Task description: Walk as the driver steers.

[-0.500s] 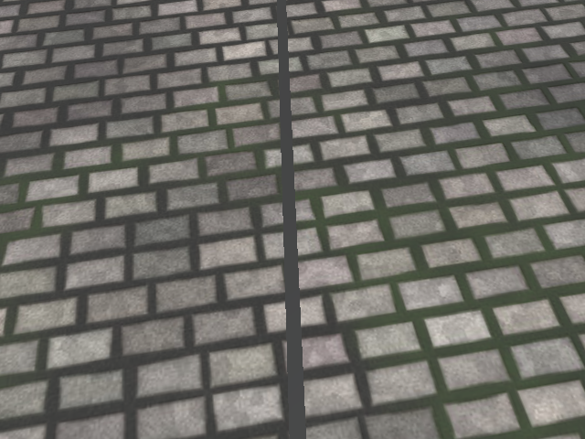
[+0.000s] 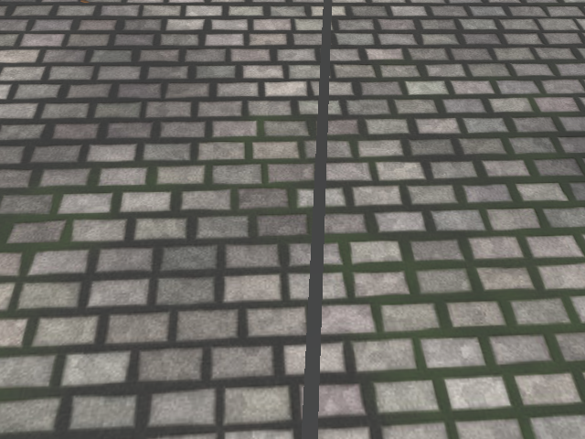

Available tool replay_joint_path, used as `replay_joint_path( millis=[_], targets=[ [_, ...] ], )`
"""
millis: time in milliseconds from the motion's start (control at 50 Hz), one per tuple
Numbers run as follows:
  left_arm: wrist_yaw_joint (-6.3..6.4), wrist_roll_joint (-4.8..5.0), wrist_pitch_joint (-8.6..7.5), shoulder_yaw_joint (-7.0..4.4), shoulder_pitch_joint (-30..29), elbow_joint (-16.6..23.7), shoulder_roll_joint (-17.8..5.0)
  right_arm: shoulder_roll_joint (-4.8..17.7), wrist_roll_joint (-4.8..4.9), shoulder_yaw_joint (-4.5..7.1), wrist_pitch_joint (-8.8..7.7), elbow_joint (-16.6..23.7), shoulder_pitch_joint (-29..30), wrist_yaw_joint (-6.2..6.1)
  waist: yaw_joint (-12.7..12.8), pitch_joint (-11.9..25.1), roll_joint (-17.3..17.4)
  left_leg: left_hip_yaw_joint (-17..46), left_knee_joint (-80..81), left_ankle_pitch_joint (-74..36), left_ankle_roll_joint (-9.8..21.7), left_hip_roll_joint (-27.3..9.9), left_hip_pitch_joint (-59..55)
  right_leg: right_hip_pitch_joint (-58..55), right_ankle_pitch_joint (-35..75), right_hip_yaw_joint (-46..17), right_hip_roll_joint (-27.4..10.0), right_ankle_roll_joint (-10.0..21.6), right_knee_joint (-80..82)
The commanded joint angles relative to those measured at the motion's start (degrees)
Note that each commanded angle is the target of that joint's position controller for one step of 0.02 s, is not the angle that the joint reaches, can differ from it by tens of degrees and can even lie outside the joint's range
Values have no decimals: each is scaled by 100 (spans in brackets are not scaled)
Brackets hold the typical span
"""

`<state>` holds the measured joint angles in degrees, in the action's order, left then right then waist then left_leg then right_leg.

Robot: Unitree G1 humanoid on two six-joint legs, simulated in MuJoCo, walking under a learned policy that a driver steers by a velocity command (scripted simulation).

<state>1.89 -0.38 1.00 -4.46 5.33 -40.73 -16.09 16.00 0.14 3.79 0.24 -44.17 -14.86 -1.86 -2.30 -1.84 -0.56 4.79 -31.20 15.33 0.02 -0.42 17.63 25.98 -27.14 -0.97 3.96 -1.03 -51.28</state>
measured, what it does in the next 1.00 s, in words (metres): steps on the spot, turning left: right foot, then left foot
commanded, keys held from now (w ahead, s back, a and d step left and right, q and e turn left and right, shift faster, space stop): q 0.52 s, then no key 0.48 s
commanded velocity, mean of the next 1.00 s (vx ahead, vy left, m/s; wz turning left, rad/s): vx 0.00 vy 0.00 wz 0.40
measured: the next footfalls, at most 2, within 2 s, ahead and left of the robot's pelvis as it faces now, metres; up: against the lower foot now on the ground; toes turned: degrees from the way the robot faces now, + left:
right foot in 0.16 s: +0.05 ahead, -0.12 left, +0.00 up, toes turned +9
left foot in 0.60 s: -0.01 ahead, +0.14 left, +0.00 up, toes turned +23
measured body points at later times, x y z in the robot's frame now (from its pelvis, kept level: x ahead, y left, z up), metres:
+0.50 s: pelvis -0.01 -0.01 +0.01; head +0.03 -0.01 +0.45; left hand +0.04 +0.29 -0.09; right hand +0.23 -0.23 -0.10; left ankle -0.04 +0.13 -0.69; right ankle +0.01 -0.13 -0.74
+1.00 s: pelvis -0.02 +0.03 +0.00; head -0.01 +0.04 +0.45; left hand -0.02 +0.33 -0.12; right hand +0.23 -0.12 -0.10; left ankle -0.05 +0.12 -0.74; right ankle +0.03 -0.10 -0.74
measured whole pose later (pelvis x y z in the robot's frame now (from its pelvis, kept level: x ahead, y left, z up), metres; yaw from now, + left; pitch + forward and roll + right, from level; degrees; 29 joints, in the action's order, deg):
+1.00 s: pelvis -0.02 +0.03 +0.00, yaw +24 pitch +0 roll +1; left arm 1.3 -0.5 1.5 -3.0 10.2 -45.4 -15.4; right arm 12.8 -0.7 1.3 0.0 -41.0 -7.2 -0.1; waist 1.0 -1.4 -1.0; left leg -0.3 -29.4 14.6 2.9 3.6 14.9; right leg 13.3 -15.2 -1.2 -3.2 -2.8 -29.4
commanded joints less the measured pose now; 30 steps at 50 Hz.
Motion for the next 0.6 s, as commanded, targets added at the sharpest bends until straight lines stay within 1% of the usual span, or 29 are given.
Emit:
replay_joint_path(
  millis=[20, 40, 80, 100, 120, 140, 160, 180, 200, 220, 240, 260, 280, 300, 340, 360, 400, 440, 480, 520, 540, 560, 580, 600],
  targets=[
    [-9, 50, -134, -34, -326, 499, -157, 1043, 122, 312, 12, 463, 361, -86, 116, 722, 826, 1544, 686, -3110, 1069, -1147, -1241, 499, 82, -208, -145, -169, 332],
    [-39, 86, -159, -15, -330, 509, -119, 1052, 120, 331, 92, 490, 355, -104, 85, 820, 925, 1544, 649, -3153, 1053, -1077, -1209, 230, 256, -164, -90, -198, 670],
    [-112, 151, -184, -33, -169, 478, -205, 1086, 118, 364, 191, 576, 394, -106, 89, 917, 1120, 1699, 650, -3019, 1064, -1019, -1093, -281, 506, -120, -6, -197, 1348],
    [-144, 161, -192, -57, -7, 435, -267, 1084, 142, 369, 216, 625, 474, -93, 156, 915, 1157, 1795, 631, -2806, 1029, -966, -1011, -547, 746, -93, 14, -174, 1817],
    [-165, 146, -201, -90, 231, 360, -313, 1057, 194, 360, 233, 687, 615, -88, 309, 893, 1128, 1823, 558, -2399, 914, -840, -844, -956, 1275, -22, 23, -119, 2547],
    [-160, 111, -197, -146, 428, 284, -422, 961, 214, 332, 234, 732, 631, -95, 376, 888, 1001, 1773, 426, -1704, 721, -656, -491, -1528, 1827, -30, -116, -27, 3109],
    [-120, 29, -175, -242, 613, 290, -761, 710, 135, 265, 233, 743, 434, -92, 297, 989, 315, 1429, -326, -390, 415, -282, 314, -2334, 2167, -772, -1006, 281, 3239],
    [-116, -132, -104, -357, 532, 333, -1346, 453, 97, 209, 164, 896, 244, -58, 67, 791, -1503, 462, -1367, 1734, 33, 673, 1668, -2539, 3445, -2396, -2366, 1187, 3364],
    [-123, -251, -167, -292, 474, 440, -1090, 935, 6, 350, 89, 838, 235, -49, 192, 782, -1255, 542, -2791, 2235, -196, 317, 1798, -2198, 3719, -2819, -2915, 1789, 3423],
    [-105, -231, -219, -191, 165, 527, -776, 1222, 78, 468, 100, 717, 192, -27, 64, 611, -710, 570, -3441, 1882, -244, 221, 1791, -1956, 3615, -2262, -2624, 1715, 3393],
    [-91, -152, -243, -157, -143, 568, -648, 1171, 96, 493, 167, 581, 78, -48, -79, 453, -504, 470, -3663, 1517, -320, 165, 1811, -1835, 3368, -1665, -2211, 1431, 3336],
    [-66, -53, -256, -131, -262, 583, -561, 1091, 76, 485, 230, 534, 51, -70, -58, 363, -516, 428, -3820, 1161, -407, 118, 1920, -1847, 3254, -1309, -2003, 1282, 3320],
    [-27, -29, -249, -107, -228, 556, -546, 951, 76, 448, 265, 565, 120, -59, 0, 311, -572, 341, -3963, 936, -490, 111, 1913, -1786, 3492, -1025, -1892, 1275, 3316],
    [5, -42, -226, -106, -127, 524, -557, 847, 103, 414, 272, 657, 230, -39, 63, 294, -614, 173, -3879, 762, -552, 108, 1893, -1771, 3565, -765, -1785, 1297, 3356],
    [77, -64, -172, -133, 162, 450, -614, 681, 145, 336, 256, 885, 583, 1, 276, 338, -718, -18, -3364, 588, -653, 4, 2062, -2157, 3593, -583, -1837, 1408, 3397],
    [102, -64, -146, -152, 285, 414, -662, 637, 136, 304, 251, 976, 714, 22, 366, 400, -732, -63, -3088, 583, -686, -67, 2071, -2357, 3607, -564, -1923, 1455, 3396],
    [103, -46, -109, -205, 337, 386, -805, 560, 101, 246, 249, 1104, 827, 86, 436, 516, -766, -191, -2536, 623, -683, -209, 1818, -2479, 3569, -429, -2042, 1489, 3379],
    [63, -23, -85, -259, 269, 393, -957, 526, 85, 206, 252, 1196, 866, 151, 449, 546, -828, -396, -2026, 677, -604, -275, 1365, -2291, 3585, -223, -2107, 1483, 3378],
    [8, 17, -73, -295, 226, 386, -1051, 589, 96, 221, 270, 1243, 817, 199, 430, 551, -900, -619, -1579, 670, -493, -230, 944, -2120, 3659, -52, -2145, 1440, 3319],
    [-38, 93, -81, -317, 248, 349, -1105, 637, 106, 251, 306, 1298, 771, 248, 398, 547, -940, -745, -1074, 593, -336, -181, 679, -2137, 3637, 6, -2234, 1349, 3159],
    [-52, 151, -87, -317, 241, 319, -1121, 613, 102, 254, 319, 1302, 705, 271, 337, 550, -923, -776, -643, 440, -214, -132, 434, -2093, 3617, 24, -2230, 1260, 2997],
    [-62, 221, -85, -305, 178, 290, -1103, 575, 91, 264, 320, 1245, 505, 288, 184, 577, -863, -872, 49, -13, -54, -22, 17, -1982, 3517, 139, -2147, 1096, 2725],
    [-78, 249, -93, -256, 340, 187, -952, 658, 69, 308, 309, 1150, 250, 268, 94, 635, -665, -835, 753, -641, 130, 116, -646, -1670, 3188, 340, -1962, 807, 2311],
    [-114, 105, -114, -158, 614, 107, -655, 1024, 63, 409, 286, 1131, 19, 199, 133, 858, 227, -10, 985, -2244, 368, -421, -1713, -833, 2125, 813, -1568, 306, 1344]
  ],
)
Keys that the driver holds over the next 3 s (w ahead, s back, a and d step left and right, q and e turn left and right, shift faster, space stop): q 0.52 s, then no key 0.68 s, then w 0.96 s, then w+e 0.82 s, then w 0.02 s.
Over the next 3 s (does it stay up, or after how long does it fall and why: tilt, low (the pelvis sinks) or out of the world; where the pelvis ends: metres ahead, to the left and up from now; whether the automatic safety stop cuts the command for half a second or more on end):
stays up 0.81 0.21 0.00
